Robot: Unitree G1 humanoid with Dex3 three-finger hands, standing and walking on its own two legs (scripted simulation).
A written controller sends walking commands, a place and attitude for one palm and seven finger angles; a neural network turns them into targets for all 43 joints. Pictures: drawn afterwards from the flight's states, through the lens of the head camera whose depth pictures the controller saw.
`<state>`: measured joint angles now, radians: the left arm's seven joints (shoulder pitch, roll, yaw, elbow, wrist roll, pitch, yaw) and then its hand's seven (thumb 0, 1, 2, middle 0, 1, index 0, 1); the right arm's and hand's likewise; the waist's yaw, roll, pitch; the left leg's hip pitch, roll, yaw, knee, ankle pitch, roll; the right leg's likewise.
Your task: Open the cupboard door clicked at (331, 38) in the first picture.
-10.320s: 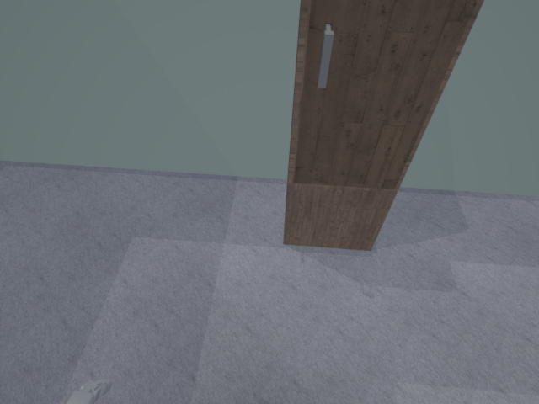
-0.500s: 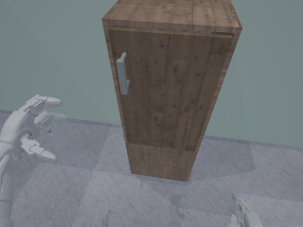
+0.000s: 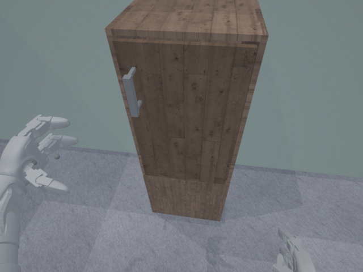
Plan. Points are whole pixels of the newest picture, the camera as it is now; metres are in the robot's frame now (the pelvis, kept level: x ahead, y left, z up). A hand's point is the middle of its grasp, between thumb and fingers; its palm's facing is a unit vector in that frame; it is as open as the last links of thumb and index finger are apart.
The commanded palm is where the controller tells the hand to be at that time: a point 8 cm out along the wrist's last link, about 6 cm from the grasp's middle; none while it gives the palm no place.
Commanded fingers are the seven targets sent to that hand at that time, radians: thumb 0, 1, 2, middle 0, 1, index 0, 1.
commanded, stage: move the hooked fingers beside the handle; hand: left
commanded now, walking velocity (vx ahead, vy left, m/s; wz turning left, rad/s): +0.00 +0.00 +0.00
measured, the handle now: (134, 92) +0.54 +0.17 +0.12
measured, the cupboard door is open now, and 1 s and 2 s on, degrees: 0 0 0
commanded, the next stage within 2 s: none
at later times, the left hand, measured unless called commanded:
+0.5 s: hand (71, 133) +0.36 +0.27 +0.14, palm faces -0.04 -1.00 -0.03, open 14.0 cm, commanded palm +0.33 +0.32 +0.14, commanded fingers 0.00 -0.50 0.30 -0.30 -1.20 -0.30 -1.20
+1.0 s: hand (86, 117) +0.42 +0.27 +0.13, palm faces -0.05 -1.00 -0.02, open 14.0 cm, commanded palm +0.40 +0.31 +0.13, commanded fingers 0.00 -0.50 0.30 -0.30 -1.20 -0.30 -1.20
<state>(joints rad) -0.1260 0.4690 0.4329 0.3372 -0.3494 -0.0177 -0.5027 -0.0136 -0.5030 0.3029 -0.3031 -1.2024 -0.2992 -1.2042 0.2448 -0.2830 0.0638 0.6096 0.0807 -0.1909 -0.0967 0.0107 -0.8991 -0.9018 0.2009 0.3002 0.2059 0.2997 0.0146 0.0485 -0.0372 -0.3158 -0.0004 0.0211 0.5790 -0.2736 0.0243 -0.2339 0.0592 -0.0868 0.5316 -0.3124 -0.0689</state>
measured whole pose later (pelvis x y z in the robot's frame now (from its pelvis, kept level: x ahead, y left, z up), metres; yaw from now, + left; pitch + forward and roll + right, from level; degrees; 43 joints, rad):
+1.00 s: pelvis +0.01 +0.04 +0.00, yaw +0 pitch +6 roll -2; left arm -0.61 0.48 0.31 0.79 -0.22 -0.10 -0.38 -0.01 -0.50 0.30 -0.30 -1.20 -0.30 -1.20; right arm 0.32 -0.28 0.06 0.64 0.06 -0.09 -0.07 0.01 -0.90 -0.90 0.20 0.30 0.21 0.30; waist -0.05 0.02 -0.04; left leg -0.42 -0.04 0.04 0.59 -0.28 0.08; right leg -0.33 0.02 -0.07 0.54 -0.31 -0.02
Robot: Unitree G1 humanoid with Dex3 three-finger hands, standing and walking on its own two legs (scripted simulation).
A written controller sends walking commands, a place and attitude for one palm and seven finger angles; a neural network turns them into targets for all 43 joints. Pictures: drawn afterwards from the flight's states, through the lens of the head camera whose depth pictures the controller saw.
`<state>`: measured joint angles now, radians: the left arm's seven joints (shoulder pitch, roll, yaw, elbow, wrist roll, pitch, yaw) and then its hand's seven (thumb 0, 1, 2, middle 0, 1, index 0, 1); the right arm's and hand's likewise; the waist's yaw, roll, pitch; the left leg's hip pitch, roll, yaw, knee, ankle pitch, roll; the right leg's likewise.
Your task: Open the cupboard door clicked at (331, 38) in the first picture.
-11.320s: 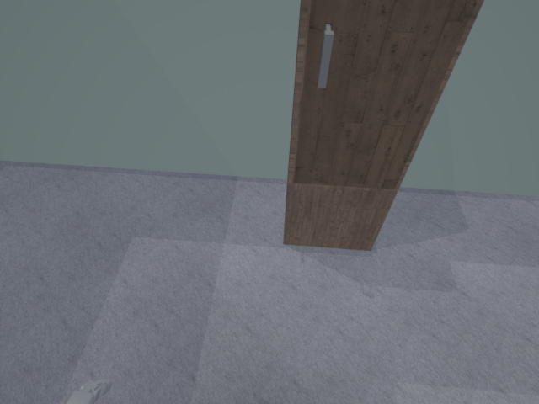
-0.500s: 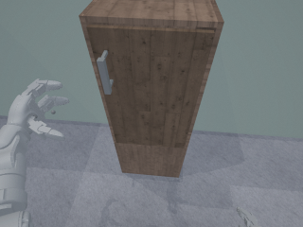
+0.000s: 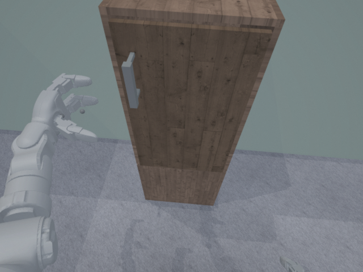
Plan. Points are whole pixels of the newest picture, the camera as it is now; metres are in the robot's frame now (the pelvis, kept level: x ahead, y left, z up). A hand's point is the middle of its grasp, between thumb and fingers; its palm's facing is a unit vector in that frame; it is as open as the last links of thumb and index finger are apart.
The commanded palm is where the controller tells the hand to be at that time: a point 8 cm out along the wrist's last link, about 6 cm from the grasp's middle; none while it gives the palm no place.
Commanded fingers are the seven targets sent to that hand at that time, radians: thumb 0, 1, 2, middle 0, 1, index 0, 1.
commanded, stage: move the hooked fingers beside the handle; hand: left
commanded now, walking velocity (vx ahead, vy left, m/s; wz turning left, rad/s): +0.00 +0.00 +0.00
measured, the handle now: (132, 81) +0.53 +0.13 +0.13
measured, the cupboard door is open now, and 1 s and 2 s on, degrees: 0 0 0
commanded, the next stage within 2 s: slide the fingers in behind the handle in 1.54 s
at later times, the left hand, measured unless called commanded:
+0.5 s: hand (104, 90) +0.48 +0.19 +0.14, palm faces -0.04 -1.00 +0.00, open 14.0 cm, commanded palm +0.46 +0.25 +0.13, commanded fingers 0.00 -0.50 0.30 -0.30 -1.20 -0.30 -1.20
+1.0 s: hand (93, 92) +0.48 +0.22 +0.13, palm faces -0.04 -1.00 +0.00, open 14.0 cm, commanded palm +0.46 +0.26 +0.12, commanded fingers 0.00 -0.50 0.30 -0.30 -1.20 -0.30 -1.20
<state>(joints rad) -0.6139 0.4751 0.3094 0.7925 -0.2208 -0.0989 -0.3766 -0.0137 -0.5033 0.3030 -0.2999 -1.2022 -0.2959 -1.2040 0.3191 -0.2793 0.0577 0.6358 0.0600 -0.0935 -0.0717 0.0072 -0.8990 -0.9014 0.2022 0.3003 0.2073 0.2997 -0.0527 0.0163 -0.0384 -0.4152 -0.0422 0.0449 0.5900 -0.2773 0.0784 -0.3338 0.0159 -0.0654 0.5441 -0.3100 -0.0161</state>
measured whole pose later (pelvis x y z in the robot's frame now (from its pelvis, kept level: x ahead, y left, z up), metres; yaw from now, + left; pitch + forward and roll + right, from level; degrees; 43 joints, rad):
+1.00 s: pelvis +0.01 -0.02 -0.01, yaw -2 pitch +12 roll -2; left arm -0.82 0.62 0.41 1.10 -0.19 -0.23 -0.44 -0.01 -0.50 0.30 -0.30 -1.20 -0.30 -1.20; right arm 0.39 -0.30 0.04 0.62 0.06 0.05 -0.05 0.00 -0.90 -0.90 0.20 0.30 0.21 0.30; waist -0.12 0.01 -0.08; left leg -0.58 0.01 0.05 0.70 -0.34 0.05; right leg -0.49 0.06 -0.06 0.62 -0.35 -0.04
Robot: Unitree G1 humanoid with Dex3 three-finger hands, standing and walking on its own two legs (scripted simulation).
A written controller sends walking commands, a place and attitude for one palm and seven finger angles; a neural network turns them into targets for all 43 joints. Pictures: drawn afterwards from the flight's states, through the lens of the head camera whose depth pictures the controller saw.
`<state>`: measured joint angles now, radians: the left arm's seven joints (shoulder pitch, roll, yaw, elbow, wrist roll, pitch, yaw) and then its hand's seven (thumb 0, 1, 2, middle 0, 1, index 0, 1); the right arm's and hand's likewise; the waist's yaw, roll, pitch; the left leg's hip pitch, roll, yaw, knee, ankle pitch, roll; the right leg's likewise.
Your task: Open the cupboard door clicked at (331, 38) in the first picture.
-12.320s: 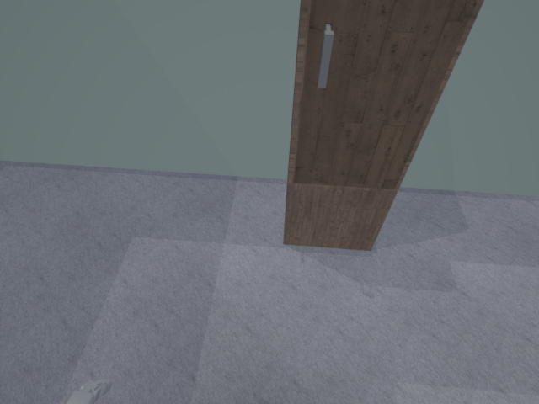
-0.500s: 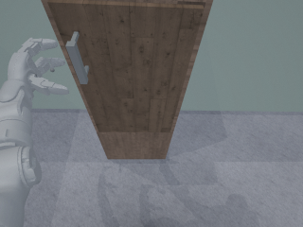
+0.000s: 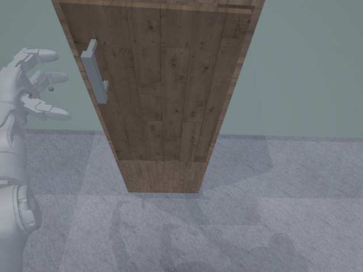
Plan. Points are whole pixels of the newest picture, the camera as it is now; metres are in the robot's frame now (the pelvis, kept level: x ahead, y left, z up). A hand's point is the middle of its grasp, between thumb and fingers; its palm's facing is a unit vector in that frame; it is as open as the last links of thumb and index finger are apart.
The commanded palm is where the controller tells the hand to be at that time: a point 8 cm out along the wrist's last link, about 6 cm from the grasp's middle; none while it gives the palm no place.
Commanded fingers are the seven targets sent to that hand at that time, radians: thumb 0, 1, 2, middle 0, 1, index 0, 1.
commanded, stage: move the hooked fingers beside the handle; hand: left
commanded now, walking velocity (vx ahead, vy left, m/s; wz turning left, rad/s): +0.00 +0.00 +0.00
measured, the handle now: (97, 73) +0.51 +0.17 +0.14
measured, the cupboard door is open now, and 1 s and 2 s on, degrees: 0 0 0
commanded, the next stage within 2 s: slide the fingers in behind the handle in 0.54 s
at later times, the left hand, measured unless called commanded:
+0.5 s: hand (58, 89) +0.46 +0.24 +0.14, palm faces -0.02 -1.00 +0.00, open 14.0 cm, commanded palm +0.43 +0.28 +0.13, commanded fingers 0.00 -0.50 0.30 -0.30 -1.20 -0.30 -1.20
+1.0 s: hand (72, 91) +0.45 +0.21 +0.14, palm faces -0.02 -1.00 +0.01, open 14.0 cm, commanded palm +0.43 +0.26 +0.13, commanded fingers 0.00 -0.50 0.30 -0.30 -1.20 -0.30 -1.20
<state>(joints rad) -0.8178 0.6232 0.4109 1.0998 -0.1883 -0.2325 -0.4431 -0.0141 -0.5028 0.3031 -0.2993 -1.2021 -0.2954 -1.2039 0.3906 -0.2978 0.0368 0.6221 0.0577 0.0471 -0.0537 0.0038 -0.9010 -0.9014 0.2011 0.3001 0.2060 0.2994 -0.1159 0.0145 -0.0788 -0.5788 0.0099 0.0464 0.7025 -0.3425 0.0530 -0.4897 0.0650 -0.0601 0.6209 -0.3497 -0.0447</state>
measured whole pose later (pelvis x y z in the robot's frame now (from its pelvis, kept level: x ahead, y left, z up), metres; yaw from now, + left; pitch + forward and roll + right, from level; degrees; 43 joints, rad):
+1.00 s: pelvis -0.02 +0.01 +0.00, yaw +1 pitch +11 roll -2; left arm -0.88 0.51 0.32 1.12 -0.18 -0.24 -0.32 -0.01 -0.50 0.30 -0.30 -1.20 -0.30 -1.20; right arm 0.41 -0.29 0.05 0.65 0.05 0.01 -0.05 0.00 -0.90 -0.90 0.20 0.30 0.21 0.30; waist -0.12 0.03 -0.07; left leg -0.60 0.00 0.04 0.73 -0.33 0.06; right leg -0.51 0.05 -0.07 0.67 -0.35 -0.04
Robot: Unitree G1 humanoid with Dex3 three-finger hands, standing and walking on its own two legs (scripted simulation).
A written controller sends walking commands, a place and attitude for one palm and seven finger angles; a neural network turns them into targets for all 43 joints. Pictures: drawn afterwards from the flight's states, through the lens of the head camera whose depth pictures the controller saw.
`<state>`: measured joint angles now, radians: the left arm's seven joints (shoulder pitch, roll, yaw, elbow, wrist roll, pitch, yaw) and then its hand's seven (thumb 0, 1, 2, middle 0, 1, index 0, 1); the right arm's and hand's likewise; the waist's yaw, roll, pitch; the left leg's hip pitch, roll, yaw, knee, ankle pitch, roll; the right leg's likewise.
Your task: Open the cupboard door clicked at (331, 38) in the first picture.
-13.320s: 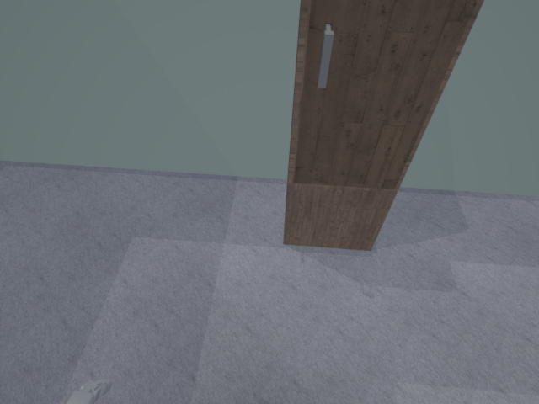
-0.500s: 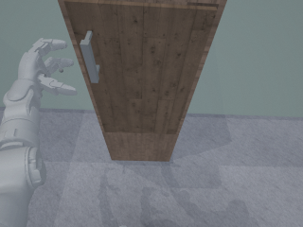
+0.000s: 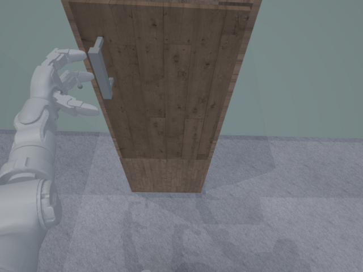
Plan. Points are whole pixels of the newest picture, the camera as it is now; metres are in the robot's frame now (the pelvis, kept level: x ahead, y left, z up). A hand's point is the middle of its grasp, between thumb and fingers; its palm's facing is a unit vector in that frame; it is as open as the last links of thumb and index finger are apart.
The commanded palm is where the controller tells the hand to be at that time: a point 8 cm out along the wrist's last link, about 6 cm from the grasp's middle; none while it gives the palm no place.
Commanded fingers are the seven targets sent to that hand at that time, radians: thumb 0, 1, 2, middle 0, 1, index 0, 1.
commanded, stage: slide the fingers in behind the handle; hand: left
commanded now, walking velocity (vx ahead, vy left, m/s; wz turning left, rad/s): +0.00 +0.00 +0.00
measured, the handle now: (103, 69) +0.53 +0.16 +0.14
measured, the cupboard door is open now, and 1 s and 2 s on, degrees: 0 0 0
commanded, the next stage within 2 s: close the thumb around the handle in 1.24 s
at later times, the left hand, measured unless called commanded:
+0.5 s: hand (93, 87) +0.48 +0.17 +0.14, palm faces -0.03 -1.00 +0.01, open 14.0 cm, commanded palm +0.45 +0.22 +0.14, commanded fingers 0.00 -0.50 0.30 -0.30 -1.20 -0.30 -1.20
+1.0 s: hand (109, 88) +0.47 +0.14 +0.14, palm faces -0.03 -1.00 -0.01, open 14.1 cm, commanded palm +0.45 +0.19 +0.14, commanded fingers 0.00 -0.50 0.30 -0.30 -1.20 -0.30 -1.20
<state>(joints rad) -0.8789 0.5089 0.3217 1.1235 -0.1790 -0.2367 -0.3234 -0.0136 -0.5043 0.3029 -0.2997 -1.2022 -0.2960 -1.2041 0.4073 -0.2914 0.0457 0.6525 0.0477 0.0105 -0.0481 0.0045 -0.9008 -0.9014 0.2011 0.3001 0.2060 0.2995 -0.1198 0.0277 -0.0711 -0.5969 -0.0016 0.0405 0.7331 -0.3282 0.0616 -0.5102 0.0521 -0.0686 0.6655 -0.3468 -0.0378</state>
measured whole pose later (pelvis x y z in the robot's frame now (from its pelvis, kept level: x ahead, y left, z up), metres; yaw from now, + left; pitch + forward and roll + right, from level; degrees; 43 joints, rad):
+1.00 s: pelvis +0.00 -0.01 +0.00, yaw +0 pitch +9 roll -1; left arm -0.86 0.36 0.24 1.07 -0.15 -0.24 -0.16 -0.01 -0.50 0.30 -0.30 -1.20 -0.28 -1.20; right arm 0.38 -0.27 0.04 0.66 0.04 -0.01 -0.02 0.00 -0.90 -0.90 0.20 0.30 0.21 0.30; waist -0.11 0.04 -0.07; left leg -0.56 -0.01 0.04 0.72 -0.32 0.05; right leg -0.48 0.05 -0.07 0.68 -0.35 -0.05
